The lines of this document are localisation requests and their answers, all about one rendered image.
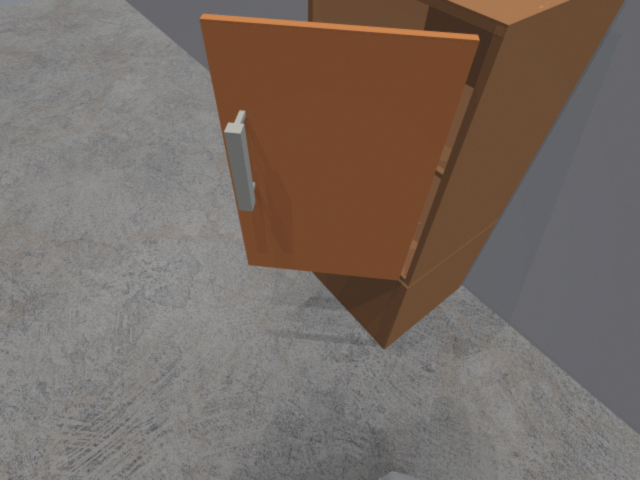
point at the cupboard door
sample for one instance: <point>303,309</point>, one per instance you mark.
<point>345,127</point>

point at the handle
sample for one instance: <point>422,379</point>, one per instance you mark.
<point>236,142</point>

